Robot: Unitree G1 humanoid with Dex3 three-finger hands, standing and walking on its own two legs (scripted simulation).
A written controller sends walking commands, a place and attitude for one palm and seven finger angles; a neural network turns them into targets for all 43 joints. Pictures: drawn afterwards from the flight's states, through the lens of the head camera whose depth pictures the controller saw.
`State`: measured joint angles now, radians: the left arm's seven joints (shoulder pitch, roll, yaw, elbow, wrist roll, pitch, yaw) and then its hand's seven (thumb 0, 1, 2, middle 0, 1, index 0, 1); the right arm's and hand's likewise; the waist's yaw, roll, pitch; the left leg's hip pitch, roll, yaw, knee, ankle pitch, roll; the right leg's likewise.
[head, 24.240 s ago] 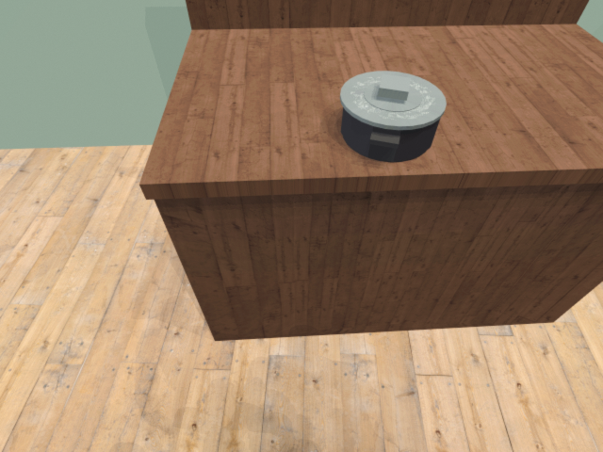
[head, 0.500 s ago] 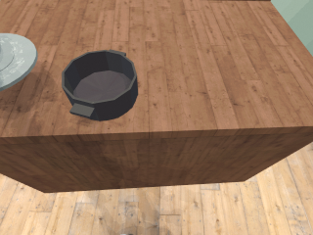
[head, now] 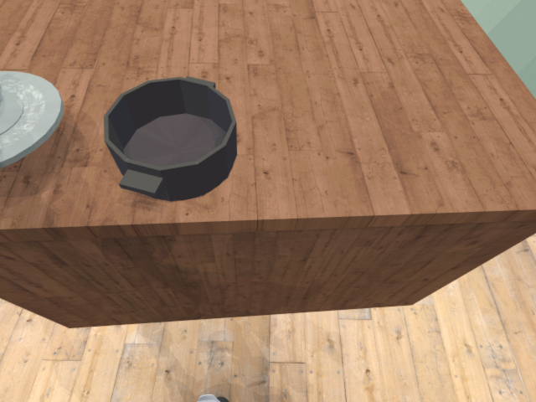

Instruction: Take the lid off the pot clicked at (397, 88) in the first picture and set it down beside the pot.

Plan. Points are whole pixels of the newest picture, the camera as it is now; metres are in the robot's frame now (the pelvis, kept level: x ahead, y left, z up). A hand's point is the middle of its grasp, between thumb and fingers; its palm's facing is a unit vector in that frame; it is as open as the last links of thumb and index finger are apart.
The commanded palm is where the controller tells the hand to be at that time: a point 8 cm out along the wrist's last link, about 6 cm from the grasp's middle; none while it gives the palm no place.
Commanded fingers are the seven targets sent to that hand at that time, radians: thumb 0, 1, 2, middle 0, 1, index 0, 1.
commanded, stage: lower the lid onto the table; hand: left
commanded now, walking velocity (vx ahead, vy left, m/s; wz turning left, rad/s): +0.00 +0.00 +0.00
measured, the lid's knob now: out of the picture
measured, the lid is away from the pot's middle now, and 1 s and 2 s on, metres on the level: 0.24 0.24 0.24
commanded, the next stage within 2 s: open the fingers wide in 1.38 s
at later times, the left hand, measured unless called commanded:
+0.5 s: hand out of the picture +0.47 +0.35 +0.15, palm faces -0.43 -0.23 -0.87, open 8.8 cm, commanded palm +0.53 +0.35 +0.21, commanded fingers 0.00 0.53 0.93 -0.81 -1.10 -0.77 -1.07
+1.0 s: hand out of the picture +0.49 +0.35 +0.11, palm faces -0.46 -0.23 -0.86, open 8.8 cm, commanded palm +0.54 +0.35 +0.18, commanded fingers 0.00 0.53 0.93 -0.81 -1.10 -0.77 -1.07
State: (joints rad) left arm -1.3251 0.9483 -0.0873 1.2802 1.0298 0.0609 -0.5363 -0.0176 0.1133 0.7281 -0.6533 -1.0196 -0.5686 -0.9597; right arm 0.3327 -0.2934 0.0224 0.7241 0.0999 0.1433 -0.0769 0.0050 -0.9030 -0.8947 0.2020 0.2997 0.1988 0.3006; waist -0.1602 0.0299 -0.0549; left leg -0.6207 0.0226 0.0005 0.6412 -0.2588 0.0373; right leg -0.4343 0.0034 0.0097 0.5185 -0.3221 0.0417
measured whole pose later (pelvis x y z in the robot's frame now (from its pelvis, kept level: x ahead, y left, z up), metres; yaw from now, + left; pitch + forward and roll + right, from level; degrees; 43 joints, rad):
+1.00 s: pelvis -0.01 +0.01 -0.02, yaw -2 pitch +18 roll -5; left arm -1.29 0.96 -0.06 1.34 1.04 -0.01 -0.48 -0.02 0.12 0.73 -0.65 -1.02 -0.56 -0.96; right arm 0.37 -0.28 0.03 0.72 0.09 0.14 -0.11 0.00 -0.90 -0.89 0.20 0.30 0.20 0.30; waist -0.20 0.03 -0.08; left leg -0.78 0.04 0.00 0.78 -0.31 0.05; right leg -0.59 0.02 0.02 0.63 -0.36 0.05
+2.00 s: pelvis -0.02 +0.01 -0.02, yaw +0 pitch +17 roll -5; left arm -1.13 0.91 -0.05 1.15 1.02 -0.13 -0.42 0.01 0.19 0.72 -0.59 -1.00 -0.50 -0.95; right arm 0.30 -0.28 0.02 0.68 0.10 0.20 -0.10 0.00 -0.90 -0.89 0.20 0.30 0.20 0.30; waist -0.15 0.03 -0.08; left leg -0.82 0.03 -0.02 0.83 -0.31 0.05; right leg -0.63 0.02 0.00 0.71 -0.38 0.04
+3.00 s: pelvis -0.02 +0.02 -0.02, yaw -1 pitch +16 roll -5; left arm -1.16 0.91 -0.06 1.15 1.02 -0.11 -0.44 0.00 -0.05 0.73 -0.39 -0.80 -0.40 -0.79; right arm 0.33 -0.28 0.02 0.68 0.10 0.20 -0.09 0.00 -0.90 -0.89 0.20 0.30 0.20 0.30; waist -0.15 0.03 -0.08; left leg -0.79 0.02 -0.01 0.81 -0.30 0.07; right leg -0.59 0.01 0.01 0.67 -0.36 0.03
